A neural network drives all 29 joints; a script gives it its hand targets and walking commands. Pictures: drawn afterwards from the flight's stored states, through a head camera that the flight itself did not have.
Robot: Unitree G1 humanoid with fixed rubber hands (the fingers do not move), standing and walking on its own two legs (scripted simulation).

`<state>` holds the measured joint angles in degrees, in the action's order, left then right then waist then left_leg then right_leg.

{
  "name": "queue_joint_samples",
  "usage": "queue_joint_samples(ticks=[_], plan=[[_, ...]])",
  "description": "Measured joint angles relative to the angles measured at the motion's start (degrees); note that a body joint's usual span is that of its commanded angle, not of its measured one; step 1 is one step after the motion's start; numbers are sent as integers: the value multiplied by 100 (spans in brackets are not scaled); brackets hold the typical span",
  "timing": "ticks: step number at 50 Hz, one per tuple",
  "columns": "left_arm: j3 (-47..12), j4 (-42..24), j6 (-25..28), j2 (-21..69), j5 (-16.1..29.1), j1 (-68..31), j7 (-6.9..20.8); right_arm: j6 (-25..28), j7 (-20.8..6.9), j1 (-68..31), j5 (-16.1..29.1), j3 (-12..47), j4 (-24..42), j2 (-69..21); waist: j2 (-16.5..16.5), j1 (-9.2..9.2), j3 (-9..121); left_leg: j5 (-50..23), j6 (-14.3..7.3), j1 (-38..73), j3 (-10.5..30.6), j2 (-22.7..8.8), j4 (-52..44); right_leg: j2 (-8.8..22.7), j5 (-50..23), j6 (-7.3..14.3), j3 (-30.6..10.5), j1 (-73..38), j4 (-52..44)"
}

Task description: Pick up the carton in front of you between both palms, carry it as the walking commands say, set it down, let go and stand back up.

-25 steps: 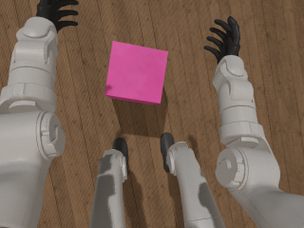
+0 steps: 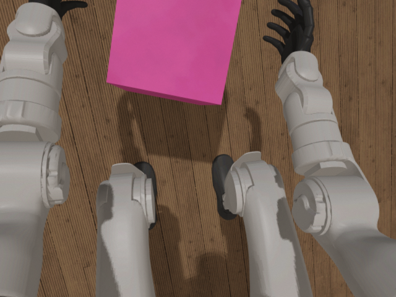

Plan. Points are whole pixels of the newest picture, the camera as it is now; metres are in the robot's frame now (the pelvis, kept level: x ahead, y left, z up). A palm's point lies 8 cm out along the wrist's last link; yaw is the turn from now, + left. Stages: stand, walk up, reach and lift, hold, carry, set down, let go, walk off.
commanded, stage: reach and lift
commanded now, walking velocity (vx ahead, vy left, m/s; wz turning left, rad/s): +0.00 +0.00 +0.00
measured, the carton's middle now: (172, 52) +0.52 +0.04 -0.33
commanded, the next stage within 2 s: none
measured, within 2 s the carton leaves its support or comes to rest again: leaves its support in 1.10 s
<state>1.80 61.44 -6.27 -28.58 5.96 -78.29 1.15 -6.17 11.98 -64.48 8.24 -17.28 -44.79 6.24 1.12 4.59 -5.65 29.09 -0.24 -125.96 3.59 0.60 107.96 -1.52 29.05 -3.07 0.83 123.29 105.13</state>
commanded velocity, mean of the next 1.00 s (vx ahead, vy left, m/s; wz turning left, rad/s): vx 0.00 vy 0.00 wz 0.00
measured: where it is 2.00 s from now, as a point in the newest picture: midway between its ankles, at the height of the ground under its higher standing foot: (187, 202)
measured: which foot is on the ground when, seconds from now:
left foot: down 0.00-1.00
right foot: down 0.00-1.00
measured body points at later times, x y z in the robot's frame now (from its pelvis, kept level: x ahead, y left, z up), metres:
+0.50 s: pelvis -0.01 +0.00 -0.09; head +0.37 +0.05 +0.14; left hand +0.57 +0.21 -0.28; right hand +0.53 -0.16 -0.27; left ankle +0.10 +0.12 -0.42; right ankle +0.11 -0.13 -0.42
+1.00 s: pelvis -0.01 +0.00 -0.09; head +0.35 +0.06 +0.16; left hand +0.57 +0.18 -0.26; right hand +0.53 -0.13 -0.25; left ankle +0.10 +0.12 -0.42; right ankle +0.11 -0.13 -0.42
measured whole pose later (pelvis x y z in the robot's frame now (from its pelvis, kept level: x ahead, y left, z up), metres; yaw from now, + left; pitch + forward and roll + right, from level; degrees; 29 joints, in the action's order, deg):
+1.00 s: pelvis -0.01 +0.00 -0.09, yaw -1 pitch +37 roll -6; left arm -1.8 74.6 -7.8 -24.5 2.8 -94.3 -0.1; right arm -6.4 10.7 -83.6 2.9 -24.7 -61.8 6.2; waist 4.4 2.7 -20.0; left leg 31.6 -1.2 -131.7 3.5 -0.3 126.5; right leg -3.4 30.9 -4.6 0.5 129.0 122.8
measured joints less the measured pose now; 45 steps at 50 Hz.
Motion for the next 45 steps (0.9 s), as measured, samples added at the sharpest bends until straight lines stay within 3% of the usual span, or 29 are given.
queue_joint_samples(ticks=[5, 13, 20, 25, 34, 41, 45], plan=[[-258, 503, -67, -189, 225, -635, 13, -96, 83, -600, 190, 96, -431, 117, 39, 12, -580, -35, -21, -249, 4, -16, 614, -48, -49, -45, -5, 243, 593], [-604, 1263, 81, -330, 450, -1384, 45, 65, -10, -1462, 159, 154, -1380, 266, 135, 17, -1438, -11, -71, -449, -31, -44, 1301, -109, -34, -125, -47, 434, 1259], [-906, 1127, 265, -357, 634, -1399, -90, 290, -105, -1874, 642, 475, -1801, 595, 316, -26, -1879, 192, -115, -485, -58, -124, 1784, -203, 108, -185, -79, 493, 1704], [-957, 880, 282, -258, 697, -1269, -179, 370, -65, -1793, 783, 628, -1758, 647, 343, -113, -1830, 325, -115, -459, -88, -139, 1911, -217, 233, -192, -109, 492, 1849], [-815, 1138, 260, -59, 548, -1156, -102, 427, -80, -1536, 374, 338, -1874, 325, 232, -94, -1402, 323, -63, -495, -34, -68, 1808, -144, 281, -139, -53, 498, 1763], [-800, 1211, 268, 191, 447, -1324, -100, 412, -122, -1755, 353, 375, -1853, 240, 252, -147, -1537, 258, -62, -433, -13, -101, 1728, -180, 179, -133, -36, 451, 1662], [-738, 1360, 205, 273, 226, -1517, -159, 345, 29, -1931, 25, -50, -1898, 92, 293, -180, -1605, 244, -61, -409, -6, -101, 1732, -184, 163, -127, -30, 423, 1661]])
